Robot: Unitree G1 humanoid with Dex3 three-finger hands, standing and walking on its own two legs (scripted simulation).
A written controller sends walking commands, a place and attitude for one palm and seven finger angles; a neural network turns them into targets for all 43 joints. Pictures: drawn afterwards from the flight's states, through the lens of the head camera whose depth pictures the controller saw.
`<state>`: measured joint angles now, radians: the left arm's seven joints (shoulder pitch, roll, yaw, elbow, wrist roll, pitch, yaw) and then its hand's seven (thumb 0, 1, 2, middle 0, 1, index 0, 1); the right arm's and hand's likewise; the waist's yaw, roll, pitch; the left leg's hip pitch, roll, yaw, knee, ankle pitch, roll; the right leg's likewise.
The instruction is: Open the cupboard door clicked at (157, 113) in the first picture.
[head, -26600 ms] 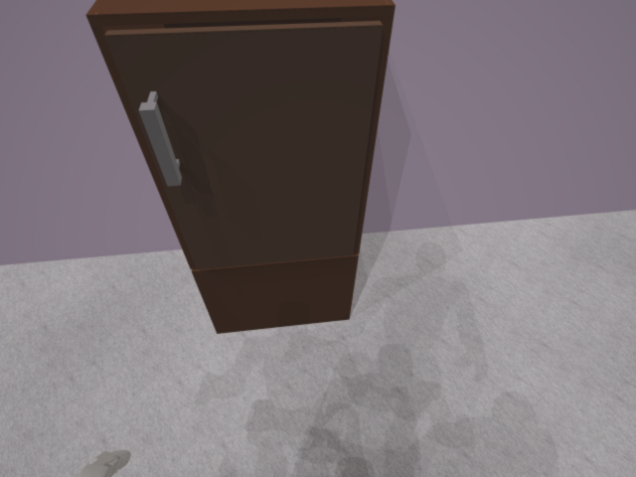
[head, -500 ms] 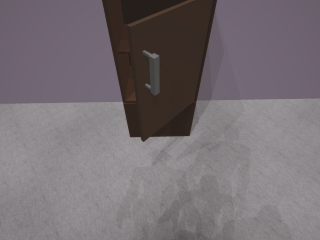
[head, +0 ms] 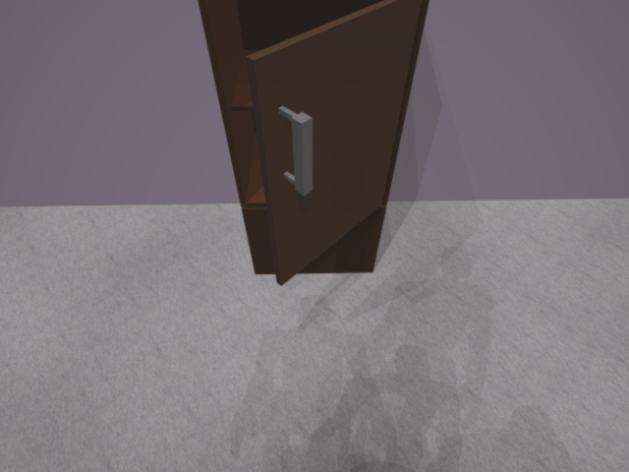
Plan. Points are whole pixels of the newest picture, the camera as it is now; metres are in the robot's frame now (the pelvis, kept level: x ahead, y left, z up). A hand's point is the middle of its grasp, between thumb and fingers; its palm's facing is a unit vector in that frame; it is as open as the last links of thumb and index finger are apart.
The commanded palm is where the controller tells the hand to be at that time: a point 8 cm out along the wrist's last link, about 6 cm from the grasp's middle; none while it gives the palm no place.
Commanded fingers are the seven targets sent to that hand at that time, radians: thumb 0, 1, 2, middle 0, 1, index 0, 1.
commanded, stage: look to check the result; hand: left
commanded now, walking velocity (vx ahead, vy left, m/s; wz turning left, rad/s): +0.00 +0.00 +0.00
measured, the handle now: (294, 151) +0.61 +0.07 +0.05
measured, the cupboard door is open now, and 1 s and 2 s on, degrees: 44 44 44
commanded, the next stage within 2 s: walk to a spot facing it in 0.02 s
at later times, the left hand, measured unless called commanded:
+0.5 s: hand out of the picture +0.04 +0.19 -0.19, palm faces -0.08 -0.97 -0.23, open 7.4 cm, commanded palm none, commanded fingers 0.00 0.90 0.90 -0.20 -0.30 -0.20 -0.30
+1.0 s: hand out of the picture +0.09 +0.13 -0.17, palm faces -0.34 -0.90 -0.25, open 7.4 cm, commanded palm none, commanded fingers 0.00 0.90 0.90 -0.20 -0.30 -0.20 -0.30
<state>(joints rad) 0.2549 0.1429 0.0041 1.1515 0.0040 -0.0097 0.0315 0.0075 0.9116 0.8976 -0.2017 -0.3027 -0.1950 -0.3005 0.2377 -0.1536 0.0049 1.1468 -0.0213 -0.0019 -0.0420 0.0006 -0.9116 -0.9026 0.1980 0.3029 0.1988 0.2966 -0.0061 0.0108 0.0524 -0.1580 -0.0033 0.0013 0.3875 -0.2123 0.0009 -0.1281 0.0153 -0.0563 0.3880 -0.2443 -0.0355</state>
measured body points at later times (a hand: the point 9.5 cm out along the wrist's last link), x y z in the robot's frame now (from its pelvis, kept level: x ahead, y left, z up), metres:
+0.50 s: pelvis -0.01 +0.00 -0.01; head +0.03 -0.01 +0.43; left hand +0.04 +0.24 -0.17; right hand -0.01 -0.24 -0.17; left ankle +0.00 +0.12 -0.74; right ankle -0.03 -0.09 -0.74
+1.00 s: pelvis -0.02 -0.03 +0.00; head +0.04 -0.07 +0.44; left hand +0.11 +0.18 -0.15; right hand +0.02 -0.32 -0.14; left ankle +0.03 +0.11 -0.69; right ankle -0.05 -0.12 -0.74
